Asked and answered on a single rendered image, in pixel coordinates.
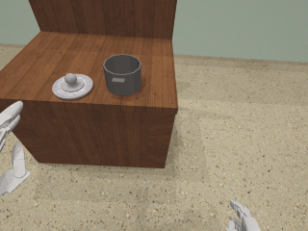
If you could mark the pot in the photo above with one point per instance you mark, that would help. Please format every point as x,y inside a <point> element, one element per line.
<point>122,74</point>

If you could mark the knob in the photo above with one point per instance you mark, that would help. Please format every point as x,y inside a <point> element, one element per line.
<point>70,78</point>

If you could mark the right robot hand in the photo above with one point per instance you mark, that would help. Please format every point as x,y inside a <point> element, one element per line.
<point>248,222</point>

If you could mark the table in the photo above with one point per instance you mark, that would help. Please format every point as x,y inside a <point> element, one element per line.
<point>99,128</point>

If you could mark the left robot hand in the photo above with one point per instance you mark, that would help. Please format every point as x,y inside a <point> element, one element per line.
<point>12,178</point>

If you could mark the lid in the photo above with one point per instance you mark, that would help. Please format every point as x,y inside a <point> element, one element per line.
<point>82,87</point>

